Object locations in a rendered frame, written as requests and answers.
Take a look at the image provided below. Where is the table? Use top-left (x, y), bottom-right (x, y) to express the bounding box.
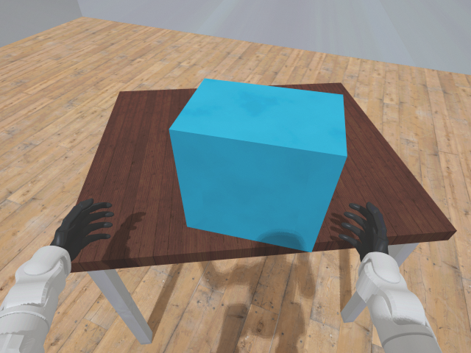
top-left (70, 83), bottom-right (457, 345)

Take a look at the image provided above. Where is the robot right forearm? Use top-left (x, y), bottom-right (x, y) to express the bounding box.
top-left (355, 252), bottom-right (442, 353)

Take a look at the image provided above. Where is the robot left forearm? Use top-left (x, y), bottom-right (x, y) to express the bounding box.
top-left (0, 246), bottom-right (71, 353)

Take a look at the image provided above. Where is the left robot hand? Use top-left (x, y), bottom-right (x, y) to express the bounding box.
top-left (50, 199), bottom-right (114, 261)

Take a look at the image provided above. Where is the right robot hand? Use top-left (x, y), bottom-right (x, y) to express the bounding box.
top-left (339, 202), bottom-right (389, 261)

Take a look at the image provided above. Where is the carton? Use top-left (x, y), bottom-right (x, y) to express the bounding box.
top-left (169, 79), bottom-right (347, 252)

